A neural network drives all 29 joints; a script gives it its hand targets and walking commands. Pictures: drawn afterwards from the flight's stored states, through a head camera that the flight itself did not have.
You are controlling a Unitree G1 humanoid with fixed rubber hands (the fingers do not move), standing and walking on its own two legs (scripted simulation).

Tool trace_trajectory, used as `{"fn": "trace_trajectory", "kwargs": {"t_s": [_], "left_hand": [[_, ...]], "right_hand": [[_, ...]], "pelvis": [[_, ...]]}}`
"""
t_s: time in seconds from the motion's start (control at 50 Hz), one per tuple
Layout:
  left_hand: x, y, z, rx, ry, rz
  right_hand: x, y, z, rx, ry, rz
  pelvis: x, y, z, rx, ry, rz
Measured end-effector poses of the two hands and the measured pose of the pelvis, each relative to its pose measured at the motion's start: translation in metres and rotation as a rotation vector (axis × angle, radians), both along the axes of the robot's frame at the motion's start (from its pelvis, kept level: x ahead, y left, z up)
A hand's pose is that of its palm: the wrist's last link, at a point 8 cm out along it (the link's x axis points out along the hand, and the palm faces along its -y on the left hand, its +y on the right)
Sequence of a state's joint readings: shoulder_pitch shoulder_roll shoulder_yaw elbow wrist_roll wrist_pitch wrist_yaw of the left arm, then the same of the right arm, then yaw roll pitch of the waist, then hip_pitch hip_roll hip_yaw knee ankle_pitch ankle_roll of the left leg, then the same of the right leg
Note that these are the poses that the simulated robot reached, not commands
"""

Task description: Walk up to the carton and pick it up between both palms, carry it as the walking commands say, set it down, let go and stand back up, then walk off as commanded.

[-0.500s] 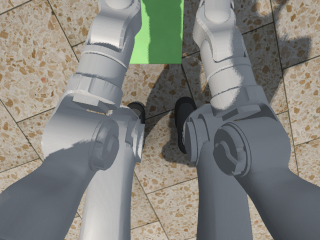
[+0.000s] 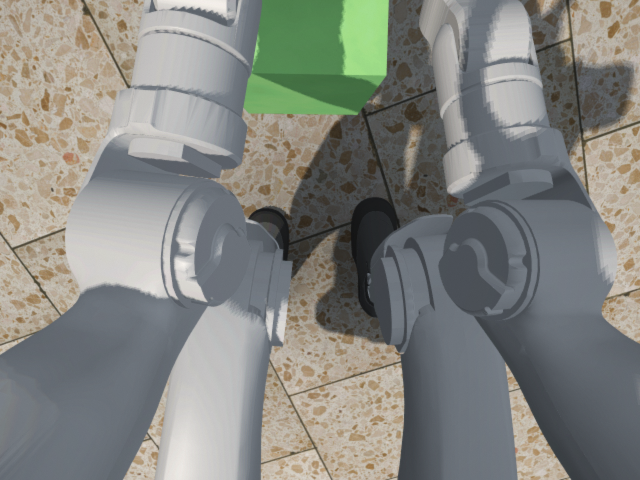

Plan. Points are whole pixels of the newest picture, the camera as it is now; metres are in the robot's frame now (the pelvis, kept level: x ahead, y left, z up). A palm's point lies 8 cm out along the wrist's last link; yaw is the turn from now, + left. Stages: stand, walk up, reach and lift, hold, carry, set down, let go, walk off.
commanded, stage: set down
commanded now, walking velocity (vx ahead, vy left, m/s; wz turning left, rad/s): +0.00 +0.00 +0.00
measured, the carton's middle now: out of the picture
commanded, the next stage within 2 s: none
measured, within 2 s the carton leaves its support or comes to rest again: neither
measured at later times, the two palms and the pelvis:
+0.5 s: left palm out of the picture +0.61 +0.05 -0.16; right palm out of the picture +0.56 -0.11 -0.21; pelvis +0.01 +0.00 -0.01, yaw +1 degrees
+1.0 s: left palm out of the picture +0.61 +0.05 -0.16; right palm out of the picture +0.56 -0.11 -0.22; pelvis +0.02 +0.00 -0.01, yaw +1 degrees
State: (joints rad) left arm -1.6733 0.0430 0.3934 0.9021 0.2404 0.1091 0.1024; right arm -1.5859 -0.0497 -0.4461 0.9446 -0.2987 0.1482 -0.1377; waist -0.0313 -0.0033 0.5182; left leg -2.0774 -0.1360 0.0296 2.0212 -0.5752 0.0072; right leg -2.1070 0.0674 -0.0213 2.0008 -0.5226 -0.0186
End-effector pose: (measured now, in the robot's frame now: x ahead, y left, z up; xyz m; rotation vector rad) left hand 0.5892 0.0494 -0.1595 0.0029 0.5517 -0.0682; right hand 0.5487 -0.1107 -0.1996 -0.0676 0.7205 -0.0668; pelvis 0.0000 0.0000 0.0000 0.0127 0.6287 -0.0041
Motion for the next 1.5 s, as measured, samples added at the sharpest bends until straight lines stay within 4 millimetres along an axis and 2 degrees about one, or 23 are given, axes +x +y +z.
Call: {"fn": "trace_trajectory", "kwargs": {"t_s": [0.32,1.16,1.34,1.42,1.5], "left_hand": [[0.015,0.000,-0.003,-0.002,-0.032,-0.005],[0.025,0.000,-0.005,0.001,-0.054,-0.028],[0.030,0.000,-0.007,-0.003,-0.069,-0.030],[0.033,0.000,-0.008,-0.004,-0.080,-0.031],[0.034,0.000,-0.009,-0.004,-0.088,-0.035]], "right_hand": [[0.011,-0.001,-0.011,-0.006,0.011,0.026],[0.017,-0.001,-0.019,-0.027,0.013,0.040],[0.015,-0.002,-0.030,-0.028,0.045,0.054],[0.015,-0.005,-0.033,-0.034,0.047,0.054],[0.015,-0.017,-0.034,-0.059,0.036,0.043]], "pelvis": [[0.010,-0.004,-0.008,0.008,0.047,0.008],[0.018,-0.003,-0.015,0.003,0.064,0.012],[0.023,-0.002,-0.018,0.002,0.067,0.013],[0.025,-0.002,-0.020,0.000,0.065,0.013],[0.026,-0.002,-0.023,-0.001,0.057,0.013]]}}
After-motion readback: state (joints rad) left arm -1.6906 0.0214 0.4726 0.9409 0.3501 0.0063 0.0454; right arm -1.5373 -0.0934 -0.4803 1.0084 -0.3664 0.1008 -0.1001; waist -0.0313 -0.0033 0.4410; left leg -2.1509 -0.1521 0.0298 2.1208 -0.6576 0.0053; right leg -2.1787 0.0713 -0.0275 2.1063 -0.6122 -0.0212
